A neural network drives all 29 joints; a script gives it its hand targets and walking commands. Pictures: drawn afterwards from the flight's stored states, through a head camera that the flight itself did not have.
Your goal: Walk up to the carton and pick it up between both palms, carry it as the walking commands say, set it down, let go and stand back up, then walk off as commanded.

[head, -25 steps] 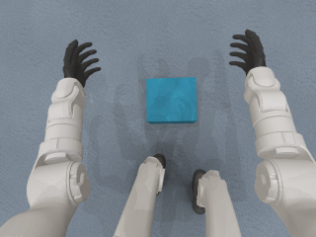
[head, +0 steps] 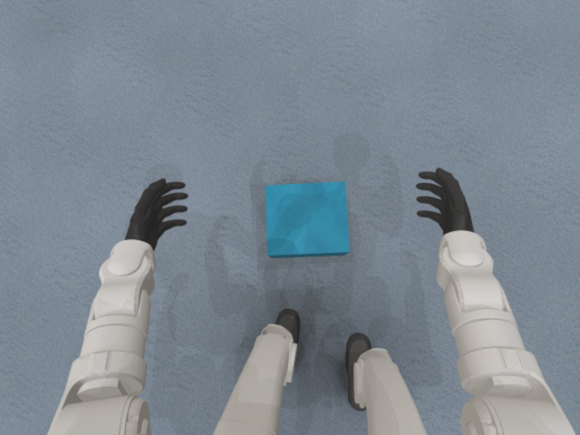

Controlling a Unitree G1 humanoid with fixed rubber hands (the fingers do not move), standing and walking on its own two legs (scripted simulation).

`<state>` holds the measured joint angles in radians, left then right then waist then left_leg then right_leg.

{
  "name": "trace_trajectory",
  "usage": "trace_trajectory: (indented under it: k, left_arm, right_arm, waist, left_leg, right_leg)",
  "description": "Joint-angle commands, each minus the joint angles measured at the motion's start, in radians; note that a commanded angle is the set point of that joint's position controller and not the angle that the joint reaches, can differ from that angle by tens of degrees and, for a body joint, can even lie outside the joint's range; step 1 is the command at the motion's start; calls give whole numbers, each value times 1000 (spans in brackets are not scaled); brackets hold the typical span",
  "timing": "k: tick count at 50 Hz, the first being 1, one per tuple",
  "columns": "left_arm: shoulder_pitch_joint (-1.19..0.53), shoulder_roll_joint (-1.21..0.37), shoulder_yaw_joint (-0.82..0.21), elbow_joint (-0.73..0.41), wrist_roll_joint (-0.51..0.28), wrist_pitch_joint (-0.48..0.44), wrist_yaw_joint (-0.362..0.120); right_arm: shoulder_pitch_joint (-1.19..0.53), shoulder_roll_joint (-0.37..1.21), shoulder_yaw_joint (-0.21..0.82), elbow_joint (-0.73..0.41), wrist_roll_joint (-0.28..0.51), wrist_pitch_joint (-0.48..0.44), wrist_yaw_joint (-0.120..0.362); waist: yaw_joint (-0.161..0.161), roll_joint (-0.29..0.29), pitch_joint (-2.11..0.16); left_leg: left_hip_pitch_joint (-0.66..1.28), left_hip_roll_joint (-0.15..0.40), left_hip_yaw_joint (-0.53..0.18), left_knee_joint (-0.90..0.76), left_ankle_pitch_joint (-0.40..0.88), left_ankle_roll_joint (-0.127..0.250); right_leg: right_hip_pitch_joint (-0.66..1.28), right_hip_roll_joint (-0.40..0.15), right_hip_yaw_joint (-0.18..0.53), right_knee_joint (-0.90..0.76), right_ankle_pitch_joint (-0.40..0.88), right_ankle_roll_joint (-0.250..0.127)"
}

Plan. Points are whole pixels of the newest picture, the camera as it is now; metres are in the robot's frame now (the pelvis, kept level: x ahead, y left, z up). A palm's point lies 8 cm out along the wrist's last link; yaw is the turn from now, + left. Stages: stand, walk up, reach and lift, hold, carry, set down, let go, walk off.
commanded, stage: let go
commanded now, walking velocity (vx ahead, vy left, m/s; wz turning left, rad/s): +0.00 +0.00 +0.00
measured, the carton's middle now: (306, 222) +0.46 +0.07 -0.63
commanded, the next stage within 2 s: stand in 0.98 s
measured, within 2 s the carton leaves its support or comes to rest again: neither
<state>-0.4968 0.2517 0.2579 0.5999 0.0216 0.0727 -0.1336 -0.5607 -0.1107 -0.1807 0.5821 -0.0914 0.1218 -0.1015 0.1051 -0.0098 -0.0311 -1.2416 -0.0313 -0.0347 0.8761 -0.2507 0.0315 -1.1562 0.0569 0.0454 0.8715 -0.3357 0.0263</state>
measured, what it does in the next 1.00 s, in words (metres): rises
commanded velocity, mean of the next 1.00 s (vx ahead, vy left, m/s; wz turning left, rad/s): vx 0.00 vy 0.00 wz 0.00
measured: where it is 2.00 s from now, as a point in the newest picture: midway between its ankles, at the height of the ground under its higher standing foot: (320, 370)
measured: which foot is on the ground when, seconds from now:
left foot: down 0.00-1.00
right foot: down 0.00-1.00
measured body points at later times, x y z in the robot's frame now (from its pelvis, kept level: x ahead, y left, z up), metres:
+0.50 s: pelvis +0.05 -0.03 +0.07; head +0.12 -0.02 +0.52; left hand +0.22 +0.22 -0.01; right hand +0.26 -0.25 -0.01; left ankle +0.06 +0.09 -0.67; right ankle +0.02 -0.13 -0.67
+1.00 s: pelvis +0.06 -0.03 +0.07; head +0.06 -0.03 +0.52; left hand +0.22 +0.22 -0.01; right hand +0.24 -0.26 -0.01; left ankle +0.06 +0.09 -0.67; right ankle +0.02 -0.13 -0.67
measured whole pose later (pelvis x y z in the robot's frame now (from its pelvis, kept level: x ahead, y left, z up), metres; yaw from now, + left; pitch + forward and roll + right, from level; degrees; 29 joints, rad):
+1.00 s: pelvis +0.06 -0.03 +0.07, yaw +3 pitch -3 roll +0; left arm 0.23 0.24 0.03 0.41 0.02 0.19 -0.02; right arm 0.22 -0.21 -0.01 0.50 0.02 0.07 0.01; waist 0.01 -0.02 0.06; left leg -0.17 -0.02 -0.05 0.49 -0.27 -0.01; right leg -0.08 0.04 0.02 0.48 -0.34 -0.03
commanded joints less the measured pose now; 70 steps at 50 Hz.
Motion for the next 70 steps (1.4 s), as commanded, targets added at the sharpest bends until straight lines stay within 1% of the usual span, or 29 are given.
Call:
trace_trajectory:
  k: [1,4,7,11,14,17,21,23,26,30,33,37,43,45,47,49,50,51,52,53,55,58,60,61,63,70]
  left_arm:
    - [39,142,-28,-181,-27,-19,-10]
    - [149,108,-66,-176,-44,-26,-8]
    - [256,74,-92,-157,-44,-41,4]
    - [395,44,-123,-166,-35,-59,29]
    - [490,51,-132,-207,-24,-67,45]
    - [577,69,-138,-252,-23,-74,53]
    - [660,68,-165,-279,-35,-72,58]
    - [673,61,-180,-281,-42,-62,59]
    - [668,64,-191,-280,-42,-36,57]
    - [674,74,-191,-272,-33,3,54]
    - [682,81,-183,-265,-26,28,53]
    - [685,86,-172,-258,-13,50,55]
    - [682,87,-170,-274,-3,98,90]
    - [684,85,-179,-286,-6,115,103]
    - [684,83,-190,-299,-11,129,113]
    - [682,82,-201,-312,-15,140,120]
    - [738,132,-176,-174,28,21,152]
    - [772,142,-177,-177,49,-30,165]
    - [762,139,-183,-161,53,-66,168]
    - [748,136,-189,-151,51,-91,167]
    - [740,126,-195,-131,40,-124,163]
    - [761,131,-200,-96,28,-144,162]
    - [788,141,-202,-73,20,-144,166]
    - [802,143,-204,-63,17,-141,168]
    - [826,142,-209,-48,12,-133,172]
    - [874,144,-219,-17,3,-106,184]
  right_arm:
    - [9,-69,16,-204,5,-31,1]
    - [118,-76,27,-189,20,-46,24]
    - [224,-88,30,-133,33,-67,48]
    - [356,-109,34,-96,43,-97,81]
    - [445,-121,44,-114,50,-114,102]
    - [519,-136,60,-150,58,-125,114]
    - [636,-161,80,-185,75,-131,128]
    - [672,-169,90,-193,85,-124,135]
    - [691,-171,107,-207,94,-98,145]
    - [710,-167,120,-225,87,-59,155]
    - [718,-161,128,-233,86,-31,158]
    - [734,-163,130,-233,86,-11,154]
    - [743,-183,135,-201,116,-38,126]
    - [749,-186,140,-192,127,-48,116]
    - [755,-188,143,-189,134,-54,108]
    - [759,-189,144,-190,137,-55,102]
    - [877,-277,126,-29,31,-100,89]
    - [855,-317,110,-37,16,-119,79]
    - [822,-297,112,-35,17,-137,81]
    - [819,-270,119,-18,27,-155,86]
    - [810,-241,130,15,48,-184,101]
    - [822,-249,131,57,53,-206,109]
    - [856,-259,132,86,55,-205,105]
    - [872,-263,132,98,57,-203,102]
    - [896,-266,134,113,59,-196,97]
    - [925,-263,139,131,66,-174,85]
  waist:
    - [4,48,-887]
    - [-30,54,-707]
    - [-42,55,-523]
    - [-53,56,-361]
    - [-60,47,-297]
    - [-62,26,-263]
    - [-82,-1,-179]
    - [-87,-11,-116]
    - [-93,-26,-37]
    - [-97,-34,37]
    - [-94,-31,63]
    - [-94,-25,59]
    - [-92,-29,29]
    - [-95,-31,24]
    - [-100,-28,22]
    - [-107,-20,25]
    - [-111,-46,47]
    - [-97,-13,138]
    - [-102,-5,164]
    - [-105,5,141]
    - [-97,40,29]
    - [-89,40,-59]
    - [-87,24,-82]
    - [-86,17,-87]
    - [-85,4,-84]
    - [-87,-15,-54]
  left_leg:
    - [1000,26,-41,-42,623,-58]
    - [1003,30,-43,-115,502,-61]
    - [985,30,-33,-188,385,-64]
    - [1012,30,-21,-259,322,-66]
    - [1058,25,-8,-298,308,-63]
    - [1125,13,7,-341,321,-60]
    - [1190,-2,15,-409,340,-59]
    - [1206,-9,22,-438,313,-57]
    - [1225,-22,30,-460,253,-49]
    - [1243,-34,34,-462,214,-42]
    - [1238,-39,34,-455,215,-42]
    - [1226,-42,32,-443,244,-44]
    - [1164,-39,40,-419,272,-60]
    - [1137,-37,48,-412,265,-64]
    - [1119,-34,53,-407,251,-66]
    - [1114,-30,56,-403,233,-67]
    - [947,87,-38,-474,-56,-81]
    - [874,84,-90,-501,-206,-81]
    - [834,82,-114,-499,-213,-76]
    - [825,79,-125,-493,-173,-69]
    - [851,77,-137,-477,-50,-56]
    - [898,85,-155,-428,165,-39]
    - [908,81,-154,-393,285,-31]
    - [911,78,-153,-379,316,-28]
    - [911,71,-151,-359,337,-22]
    - [903,56,-150,-302,377,-4]
  right_leg:
    - [232,42,-56,-116,201,17]
    - [284,32,-63,-173,125,8]
    - [353,17,-65,-230,70,-2]
    - [465,-1,-67,-297,59,-12]
    - [580,-10,-65,-343,91,-13]
    - [710,-17,-59,-396,159,-10]
    - [844,-28,-44,-467,258,-9]
    - [879,-36,-35,-498,264,-9]
    - [904,-46,-25,-530,236,-7]
    - [928,-52,-16,-548,236,-7]
    - [954,-55,-10,-540,283,-9]
    - [999,-57,-2,-514,388,-10]
    - [1066,-57,4,-465,528,-17]
    - [1077,-55,6,-454,550,-22]
    - [1079,-53,7,-448,541,-27]
    - [1068,-49,6,-445,501,-33]
    - [989,-132,-19,-486,-171,-8]
    - [912,-142,53,-511,-315,-12]
    - [878,-154,72,-507,-320,-18]
    - [886,-162,80,-496,-282,-23]
    - [954,-172,75,-465,-155,-26]
    - [1003,-168,47,-412,32,-20]
    - [1022,-169,29,-382,158,-15]
    - [1025,-171,20,-370,205,-14]
    - [1022,-174,5,-353,269,-15]
    - [1003,-175,-39,-321,378,-22]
